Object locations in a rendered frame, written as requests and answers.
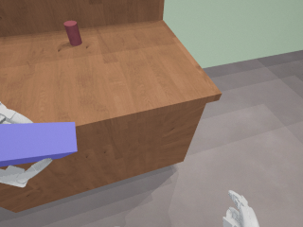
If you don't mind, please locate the left robot hand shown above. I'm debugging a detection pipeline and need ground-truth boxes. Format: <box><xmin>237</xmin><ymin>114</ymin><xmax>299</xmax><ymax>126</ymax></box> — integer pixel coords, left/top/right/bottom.
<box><xmin>0</xmin><ymin>102</ymin><xmax>53</xmax><ymax>187</ymax></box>

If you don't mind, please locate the sponge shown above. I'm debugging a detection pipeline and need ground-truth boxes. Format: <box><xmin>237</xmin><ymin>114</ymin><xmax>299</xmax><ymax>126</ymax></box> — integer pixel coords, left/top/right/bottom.
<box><xmin>0</xmin><ymin>122</ymin><xmax>78</xmax><ymax>167</ymax></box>

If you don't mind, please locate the table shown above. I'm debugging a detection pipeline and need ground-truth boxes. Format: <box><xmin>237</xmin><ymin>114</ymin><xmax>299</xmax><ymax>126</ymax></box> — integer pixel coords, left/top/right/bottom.
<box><xmin>0</xmin><ymin>0</ymin><xmax>222</xmax><ymax>213</ymax></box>

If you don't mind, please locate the right robot hand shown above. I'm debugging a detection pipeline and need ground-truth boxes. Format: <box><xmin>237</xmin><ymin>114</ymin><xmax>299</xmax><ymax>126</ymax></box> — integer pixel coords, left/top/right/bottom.
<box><xmin>223</xmin><ymin>190</ymin><xmax>259</xmax><ymax>227</ymax></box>

